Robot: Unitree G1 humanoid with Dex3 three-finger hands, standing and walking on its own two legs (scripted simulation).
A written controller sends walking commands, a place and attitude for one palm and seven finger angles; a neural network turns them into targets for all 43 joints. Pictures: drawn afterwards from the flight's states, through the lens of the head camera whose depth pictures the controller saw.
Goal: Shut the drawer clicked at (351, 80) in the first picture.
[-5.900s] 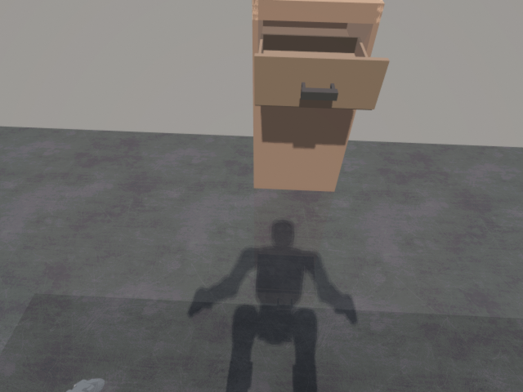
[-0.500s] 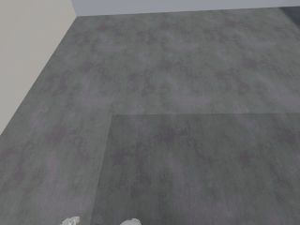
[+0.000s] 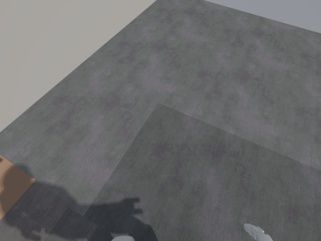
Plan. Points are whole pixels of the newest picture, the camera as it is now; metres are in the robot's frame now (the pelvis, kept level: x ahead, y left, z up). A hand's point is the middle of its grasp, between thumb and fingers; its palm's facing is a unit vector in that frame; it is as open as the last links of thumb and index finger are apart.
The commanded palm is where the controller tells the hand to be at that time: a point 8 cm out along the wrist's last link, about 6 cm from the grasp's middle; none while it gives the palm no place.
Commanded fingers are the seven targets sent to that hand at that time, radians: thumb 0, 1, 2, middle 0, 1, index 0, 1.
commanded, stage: turn to face it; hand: left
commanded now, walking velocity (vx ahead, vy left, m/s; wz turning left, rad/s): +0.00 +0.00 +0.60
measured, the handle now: out of the picture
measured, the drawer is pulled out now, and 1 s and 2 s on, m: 0.28 0.28 0.28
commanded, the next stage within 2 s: take the last steps up to it in 1.86 s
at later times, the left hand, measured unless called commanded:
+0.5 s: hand out of the picture +0.12 +0.22 -0.12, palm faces +0.25 -0.93 -0.26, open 7.4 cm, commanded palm none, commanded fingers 0.00 0.90 0.90 -0.20 -0.30 -0.20 -0.30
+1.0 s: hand out of the picture -0.11 +0.19 -0.16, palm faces +0.60 -0.76 -0.26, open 7.4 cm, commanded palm none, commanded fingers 0.00 0.90 0.90 -0.20 -0.30 -0.20 -0.30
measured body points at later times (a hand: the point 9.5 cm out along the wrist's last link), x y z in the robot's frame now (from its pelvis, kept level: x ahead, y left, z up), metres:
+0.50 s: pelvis +0.01 -0.01 +0.02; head +0.05 -0.01 +0.46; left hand +0.10 +0.27 -0.10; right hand +0.09 -0.25 -0.14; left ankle -0.01 +0.09 -0.72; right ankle +0.04 -0.14 -0.71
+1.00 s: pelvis +0.00 +0.01 +0.00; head +0.03 +0.04 +0.45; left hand -0.14 +0.23 -0.14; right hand +0.25 -0.15 -0.12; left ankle -0.06 +0.10 -0.72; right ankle +0.04 -0.13 -0.72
